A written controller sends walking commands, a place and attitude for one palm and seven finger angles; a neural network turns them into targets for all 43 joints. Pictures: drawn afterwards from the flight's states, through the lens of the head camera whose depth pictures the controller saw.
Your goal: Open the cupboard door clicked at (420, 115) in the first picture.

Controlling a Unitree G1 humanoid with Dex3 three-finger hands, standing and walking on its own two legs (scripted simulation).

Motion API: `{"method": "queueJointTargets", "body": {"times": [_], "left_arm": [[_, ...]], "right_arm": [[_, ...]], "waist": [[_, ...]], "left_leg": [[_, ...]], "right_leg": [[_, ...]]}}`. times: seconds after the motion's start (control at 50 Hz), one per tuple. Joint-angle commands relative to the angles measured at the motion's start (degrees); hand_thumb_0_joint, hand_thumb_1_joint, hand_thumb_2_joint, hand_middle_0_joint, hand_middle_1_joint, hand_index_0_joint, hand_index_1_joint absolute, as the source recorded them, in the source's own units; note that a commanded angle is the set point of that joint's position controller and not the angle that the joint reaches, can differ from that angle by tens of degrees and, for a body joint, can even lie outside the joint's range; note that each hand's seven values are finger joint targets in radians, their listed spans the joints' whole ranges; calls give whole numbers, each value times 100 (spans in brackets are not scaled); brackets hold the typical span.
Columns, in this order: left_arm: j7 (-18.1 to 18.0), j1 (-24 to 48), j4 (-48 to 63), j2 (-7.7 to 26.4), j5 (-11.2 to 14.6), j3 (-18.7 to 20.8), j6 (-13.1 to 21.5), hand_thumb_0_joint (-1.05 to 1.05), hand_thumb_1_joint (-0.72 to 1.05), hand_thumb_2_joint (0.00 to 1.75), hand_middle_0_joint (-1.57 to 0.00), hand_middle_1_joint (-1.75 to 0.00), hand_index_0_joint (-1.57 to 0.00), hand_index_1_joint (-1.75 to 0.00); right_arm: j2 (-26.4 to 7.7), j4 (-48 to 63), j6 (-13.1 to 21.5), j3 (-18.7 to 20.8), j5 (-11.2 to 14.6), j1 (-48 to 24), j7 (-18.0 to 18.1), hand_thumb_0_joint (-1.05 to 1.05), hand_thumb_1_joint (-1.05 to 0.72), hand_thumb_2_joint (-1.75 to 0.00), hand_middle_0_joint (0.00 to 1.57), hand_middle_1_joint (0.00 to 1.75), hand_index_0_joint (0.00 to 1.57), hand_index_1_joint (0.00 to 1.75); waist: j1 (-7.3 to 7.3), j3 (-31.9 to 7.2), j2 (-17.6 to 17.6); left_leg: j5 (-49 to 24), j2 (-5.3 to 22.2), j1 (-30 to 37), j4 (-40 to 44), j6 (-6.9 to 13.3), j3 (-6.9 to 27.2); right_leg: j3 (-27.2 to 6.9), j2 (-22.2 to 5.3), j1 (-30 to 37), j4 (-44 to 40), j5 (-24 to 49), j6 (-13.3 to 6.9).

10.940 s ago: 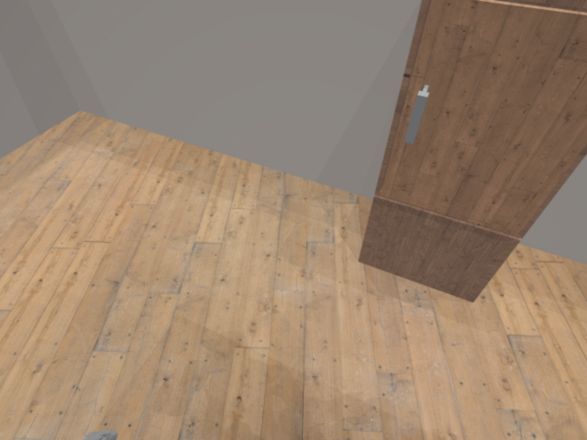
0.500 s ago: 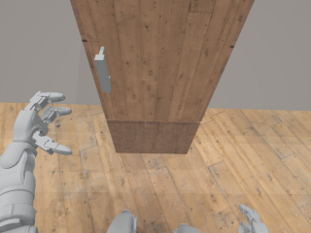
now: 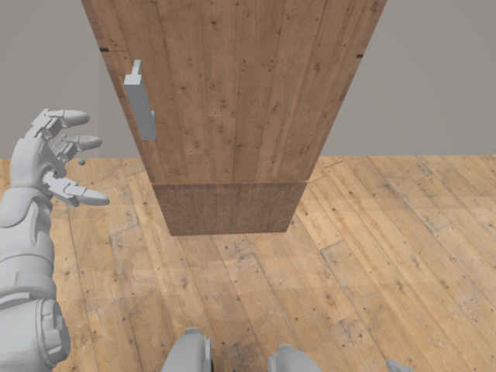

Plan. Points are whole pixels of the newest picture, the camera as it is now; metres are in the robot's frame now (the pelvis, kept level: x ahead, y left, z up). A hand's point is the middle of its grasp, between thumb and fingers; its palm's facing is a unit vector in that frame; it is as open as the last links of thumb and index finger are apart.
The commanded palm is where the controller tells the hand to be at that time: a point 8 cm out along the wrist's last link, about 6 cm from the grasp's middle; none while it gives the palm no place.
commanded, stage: move the hooked fingers beside the handle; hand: left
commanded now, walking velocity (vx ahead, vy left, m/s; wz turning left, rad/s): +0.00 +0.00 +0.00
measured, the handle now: (143, 101) +0.57 +0.19 +0.06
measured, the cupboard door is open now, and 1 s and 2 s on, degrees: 0 0 0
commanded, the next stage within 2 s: slide the fingers in behind the handle in 1.50 s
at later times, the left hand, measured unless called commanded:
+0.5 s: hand (93, 129) +0.49 +0.26 +0.07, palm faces +0.05 -1.00 +0.01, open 14.0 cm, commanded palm +0.48 +0.30 +0.07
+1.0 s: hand (99, 118) +0.52 +0.26 +0.06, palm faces +0.06 -1.00 -0.01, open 14.0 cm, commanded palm +0.50 +0.30 +0.06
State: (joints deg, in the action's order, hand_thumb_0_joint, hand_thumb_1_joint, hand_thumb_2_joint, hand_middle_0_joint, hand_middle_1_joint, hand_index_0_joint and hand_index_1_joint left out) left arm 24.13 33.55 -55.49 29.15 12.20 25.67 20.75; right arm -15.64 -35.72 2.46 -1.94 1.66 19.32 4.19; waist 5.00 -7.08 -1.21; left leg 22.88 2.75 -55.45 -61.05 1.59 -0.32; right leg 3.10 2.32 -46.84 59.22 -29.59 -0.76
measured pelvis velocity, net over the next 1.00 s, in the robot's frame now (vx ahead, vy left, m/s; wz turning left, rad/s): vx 0.00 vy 0.01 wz -0.04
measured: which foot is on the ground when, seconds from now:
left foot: down 0.00-1.00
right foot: down 0.00-1.00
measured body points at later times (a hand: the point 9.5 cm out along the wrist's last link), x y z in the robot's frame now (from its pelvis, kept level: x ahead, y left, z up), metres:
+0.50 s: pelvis +0.00 +0.00 -0.01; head +0.12 +0.03 +0.42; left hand +0.48 +0.31 +0.07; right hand +0.01 -0.27 -0.12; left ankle +0.06 +0.10 -0.66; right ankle -0.01 -0.12 -0.66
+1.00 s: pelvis +0.00 +0.01 -0.02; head +0.15 +0.04 +0.41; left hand +0.51 +0.32 +0.07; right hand -0.02 -0.26 -0.12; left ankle +0.06 +0.10 -0.66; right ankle -0.01 -0.12 -0.66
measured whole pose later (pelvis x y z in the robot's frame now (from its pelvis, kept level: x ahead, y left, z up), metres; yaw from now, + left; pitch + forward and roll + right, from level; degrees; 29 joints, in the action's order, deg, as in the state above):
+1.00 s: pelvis +0.00 +0.01 -0.02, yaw -2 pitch +25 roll -5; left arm 20.9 52.4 -68.9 40.0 5.3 29.8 19.9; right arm -15.6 -36.1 -4.4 -3.3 -0.2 23.6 2.3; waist 10.5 -6.7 -2.0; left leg 24.6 4.3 -66.2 -65.9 2.1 0.1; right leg 3.1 3.9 -56.8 62.0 -29.9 -0.2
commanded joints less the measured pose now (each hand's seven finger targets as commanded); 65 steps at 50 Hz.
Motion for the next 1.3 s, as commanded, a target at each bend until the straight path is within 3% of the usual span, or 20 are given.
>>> {"method": "queueJointTargets", "body": {"times": [0.0,0.1,0.2,0.34,0.38,0.4,0.44,0.48,0.52,0.66,0.74,0.84,0.92,0.94,1.02,1.06,1.12,1.18,1.22,1.28], "left_arm": [[5,2288,825,1721,46,256,467,0,-50,30,-30,-120,-30,-120],[13,2668,370,1940,-24,322,449,0,-50,30,-30,-120,-30,-120],[-20,3293,390,2156,-144,324,529,0,-50,30,-30,-120,-30,-120],[-69,3736,-34,2343,-257,335,430,0,-50,30,-30,-120,-30,-120],[-106,3784,-31,2504,-318,413,413,0,-50,30,-30,-120,-30,-120],[-115,3855,-5,2367,-330,289,403,0,-50,30,-30,-120,-30,-120],[-165,3869,-206,2621,-346,512,398,0,-50,30,-30,-120,-30,-120],[-194,4203,-244,2474,-418,262,364,0,-50,30,-30,-120,-30,-120],[-244,4229,-342,2825,-487,481,351,0,-50,30,-30,-120,-30,-120],[-294,4807,-543,2937,-604,396,296,0,-50,30,-30,-120,-30,-120],[-269,4278,-553,3125,-632,631,226,0,-50,30,-30,-120,-30,-120],[-248,4041,-391,3022,-579,675,210,0,-50,30,-30,-120,-30,-120],[-336,4434,155,3063,-570,686,398,0,-50,30,-30,-120,-30,-120],[-349,4475,217,2855,-549,567,454,0,-50,30,-30,-120,-30,-120],[-333,4278,-84,2700,-541,456,377,0,-50,30,-30,-120,-30,-120],[-336,4178,-120,2423,-539,279,327,0,-50,30,-30,-120,-30,-120],[-386,4175,-413,2429,-522,267,245,0,-50,30,-30,-120,-30,-120],[-437,4540,-229,2541,-561,280,368,0,-50,30,-30,-120,-30,-120],[-470,4365,-246,2674,-594,395,439,0,-50,30,-30,-120,-30,-120],[-445,4332,-143,2473,-544,312,496,0,-50,30,-30,-120,-30,-120]], "right_arm": [[-997,442,61,399,-16,554,44,0,-90,-90,20,30,20,30],[-1050,389,-62,395,-24,655,38,0,-90,-90,20,30,20,30],[-1059,339,-137,383,-49,766,31,0,-90,-90,20,30,20,30],[-1113,234,-262,352,-84,955,23,0,-90,-90,20,30,20,30],[-1129,230,-291,360,-92,1000,25,0,-90,-90,20,30,20,30],[-1116,222,-303,349,-100,1017,5,0,-90,-90,20,30,20,30],[-1151,192,-333,349,-117,1088,13,0,-90,-90,20,30,20,30],[-1128,175,-356,315,-114,1088,-3,0,-90,-90,20,30,20,30],[-1186,188,-387,308,-131,1151,-2,0,-90,-90,20,30,20,30],[-1228,149,-463,263,-179,1297,-20,0,-90,-90,20,30,20,30],[-1232,216,-529,267,-217,1419,-64,0,-90,-90,20,30,20,30],[-1203,276,-622,303,-195,1410,-103,0,-90,-90,20,30,20,30],[-1202,211,-625,333,-215,1401,-110,0,-90,-90,20,30,20,30],[-1175,189,-615,346,-219,1402,-119,0,-90,-90,20,30,20,30],[-1177,117,-637,338,-198,1373,-119,0,-90,-90,20,30,20,30],[-1151,128,-648,340,-197,1346,-131,0,-90,-90,20,30,20,30],[-1168,137,-652,319,-184,1315,-117,0,-90,-90,20,30,20,30],[-1156,151,-613,297,-205,1272,-109,0,-90,-90,20,30,20,30],[-1174,176,-615,305,-217,1273,-113,0,-90,-90,20,30,20,30],[-1146,182,-610,322,-221,1242,-142,0,-90,-90,20,30,20,30]], "waist": [[16,-2094,-584],[104,-2069,-439],[164,-2437,-809],[319,-2310,-796],[271,-2555,-951],[319,-2569,-1016],[355,-2502,-765],[464,-2421,-982],[427,-2449,-933],[632,-2613,-1133],[421,-2970,-1207],[427,-2821,-965],[417,-3056,-1318],[476,-3122,-1364],[493,-2793,-1211],[483,-2756,-1383],[581,-2361,-992],[565,-2511,-1263],[515,-2646,-1138],[494,-2849,-1292]], "left_leg": [[-1316,-52,2442,638,35,372],[-1158,-33,2200,548,62,379],[-1281,-23,2328,402,54,403],[-1322,28,2290,330,56,505],[-1452,34,2382,309,40,503],[-1477,38,2462,308,36,512],[-1502,56,2307,244,61,526],[-1406,62,2275,235,51,520],[-1360,71,2200,233,47,542],[-1565,120,2307,96,46,633],[-2039,104,2439,70,33,602],[-2013,109,2284,73,56,532],[-2017,122,2667,129,11,607],[-2107,131,2823,96,12,628],[-1962,126,2743,193,2,641],[-2015,131,2932,223,-27,665],[-1647,116,2538,250,19,639],[-1671,96,2583,194,4,637],[-1765,101,2605,172,-1,653],[-1963,103,2799,133,-14,645]], "right_leg": [[-159,114,-143,-831,1432,-56],[-177,129,-243,-801,1318,-35],[-200,136,-402,-688,1325,-44],[-143,177,-705,-657,1254,-61],[-147,170,-665,-624,1335,-57],[-123,171,-748,-631,1314,-56],[-128,198,-740,-617,1357,-57],[-129,183,-916,-614,1271,-31],[-122,189,-866,-602,1215,-46],[-88,197,-1213,-522,1261,-36],[-62,221,-927,-451,1618,-67],[-60,250,-814,-482,1724,-37],[-51,251,-910,-505,1593,-58],[-46,267,-1036,-488,1615,-69],[-14,260,-1011,-584,1520,-66],[20,251,-1203,-599,1466,-78],[0,246,-1159,-674,1323,-51],[-19,227,-1190,-587,1328,-67],[-22,229,-1104,-559,1373,-79],[-23,234,-1098,-536,1503,-69]]}}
